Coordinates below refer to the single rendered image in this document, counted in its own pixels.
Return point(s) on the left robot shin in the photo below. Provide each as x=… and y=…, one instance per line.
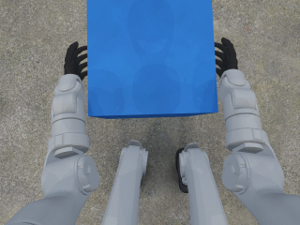
x=132, y=142

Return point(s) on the right robot forearm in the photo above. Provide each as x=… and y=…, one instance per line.
x=244, y=132

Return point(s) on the left robot forearm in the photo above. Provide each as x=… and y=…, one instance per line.
x=67, y=120

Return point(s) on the right robot upper arm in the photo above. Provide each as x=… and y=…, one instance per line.
x=257, y=181

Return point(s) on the robot right thigh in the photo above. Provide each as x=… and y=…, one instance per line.
x=205, y=206

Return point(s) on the carton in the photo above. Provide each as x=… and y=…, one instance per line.
x=150, y=58

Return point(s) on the left robot upper arm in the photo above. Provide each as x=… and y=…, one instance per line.
x=66, y=184

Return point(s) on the left robot hand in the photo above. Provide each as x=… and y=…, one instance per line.
x=72, y=60

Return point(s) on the right robot hand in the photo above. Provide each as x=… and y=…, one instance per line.
x=228, y=56

